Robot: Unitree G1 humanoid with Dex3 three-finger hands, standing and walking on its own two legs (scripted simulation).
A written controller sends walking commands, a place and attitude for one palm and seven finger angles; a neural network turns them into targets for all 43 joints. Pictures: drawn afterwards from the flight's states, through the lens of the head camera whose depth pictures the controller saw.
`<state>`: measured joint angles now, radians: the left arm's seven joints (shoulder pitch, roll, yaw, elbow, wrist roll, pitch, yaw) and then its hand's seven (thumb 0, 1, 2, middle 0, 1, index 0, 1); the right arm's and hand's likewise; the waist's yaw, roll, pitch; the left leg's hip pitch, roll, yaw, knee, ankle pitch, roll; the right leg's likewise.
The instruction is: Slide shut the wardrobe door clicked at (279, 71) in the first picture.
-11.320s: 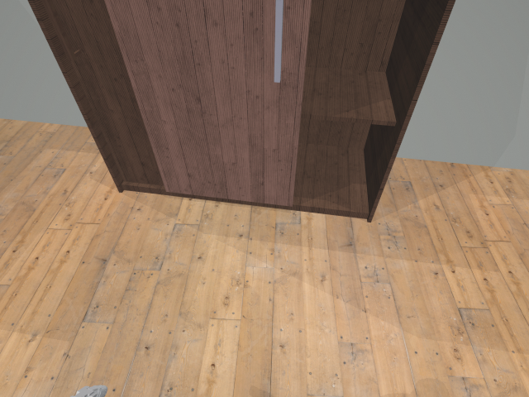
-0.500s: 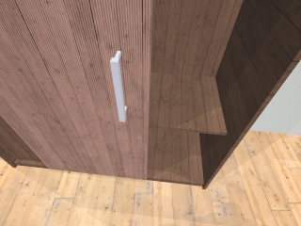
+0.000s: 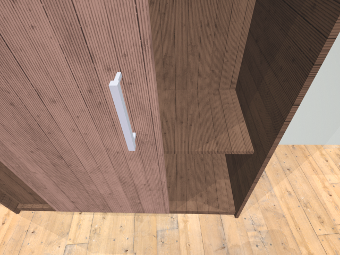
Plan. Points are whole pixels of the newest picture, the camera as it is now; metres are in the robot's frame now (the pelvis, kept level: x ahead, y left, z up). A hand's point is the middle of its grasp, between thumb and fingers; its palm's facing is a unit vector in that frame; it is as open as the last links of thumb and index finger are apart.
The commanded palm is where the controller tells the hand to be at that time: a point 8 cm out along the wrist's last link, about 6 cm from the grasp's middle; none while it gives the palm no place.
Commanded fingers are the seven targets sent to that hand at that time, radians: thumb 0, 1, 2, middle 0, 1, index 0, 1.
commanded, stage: come to a stop and stand still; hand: left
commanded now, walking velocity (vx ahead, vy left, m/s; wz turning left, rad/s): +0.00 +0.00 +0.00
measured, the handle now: (125, 115) +0.46 +0.15 +0.09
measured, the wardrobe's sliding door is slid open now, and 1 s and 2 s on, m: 0.38 0.38 0.38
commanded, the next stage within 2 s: look again from close up in 0.38 s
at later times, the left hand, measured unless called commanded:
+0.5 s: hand out of the picture +0.00 +0.15 -0.17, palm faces +0.01 -0.98 -0.21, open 7.3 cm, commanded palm none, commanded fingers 0.00 0.90 0.90 -0.20 -0.30 -0.20 -0.30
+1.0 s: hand out of the picture -0.01 +0.13 -0.17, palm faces +0.02 -0.98 -0.19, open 7.3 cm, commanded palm none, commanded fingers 0.00 0.90 0.90 -0.20 -0.30 -0.20 -0.30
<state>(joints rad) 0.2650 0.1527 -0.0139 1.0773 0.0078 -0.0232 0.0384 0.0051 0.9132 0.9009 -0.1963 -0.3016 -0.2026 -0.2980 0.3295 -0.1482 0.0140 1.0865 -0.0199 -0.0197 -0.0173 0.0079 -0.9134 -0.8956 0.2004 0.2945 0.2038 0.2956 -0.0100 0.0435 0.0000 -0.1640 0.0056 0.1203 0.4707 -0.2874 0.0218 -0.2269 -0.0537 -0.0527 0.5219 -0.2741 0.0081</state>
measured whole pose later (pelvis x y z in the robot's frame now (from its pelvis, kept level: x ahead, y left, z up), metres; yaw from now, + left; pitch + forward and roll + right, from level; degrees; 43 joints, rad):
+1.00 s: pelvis +0.00 -0.03 +0.01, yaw +0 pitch -2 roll +1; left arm 0.33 0.13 -0.02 1.12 0.01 -0.02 0.04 0.00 0.91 0.90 -0.20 -0.30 -0.20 -0.30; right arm 0.32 -0.13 0.02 1.15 -0.01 -0.02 -0.03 0.00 -0.91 -0.90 0.20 0.29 0.20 0.30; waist 0.00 0.02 0.01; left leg -0.12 0.05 0.11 0.40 -0.25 -0.02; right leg -0.18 0.00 -0.07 0.44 -0.24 -0.03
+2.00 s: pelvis -0.01 -0.03 +0.01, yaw +0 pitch -2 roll +1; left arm 0.35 0.11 -0.01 1.13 0.01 -0.02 0.04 0.00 0.91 0.90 -0.20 -0.30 -0.20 -0.30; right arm 0.34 -0.11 0.01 1.14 -0.01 -0.02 -0.03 0.00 -0.91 -0.90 0.20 0.29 0.20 0.30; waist 0.01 0.01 0.02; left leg -0.14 0.05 0.10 0.41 -0.24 -0.02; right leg -0.19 -0.01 -0.07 0.44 -0.22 -0.03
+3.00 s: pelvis -0.01 -0.03 +0.00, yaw +1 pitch -2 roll +0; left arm 0.36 0.10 -0.01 1.13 0.01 -0.03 0.04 0.00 0.91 0.90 -0.20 -0.30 -0.20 -0.30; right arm 0.34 -0.10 0.01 1.14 -0.01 -0.02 -0.04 0.00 -0.91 -0.90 0.20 0.29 0.20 0.30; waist 0.01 0.00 0.02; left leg -0.15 0.05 0.09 0.42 -0.24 -0.02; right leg -0.19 0.00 -0.09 0.44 -0.23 -0.04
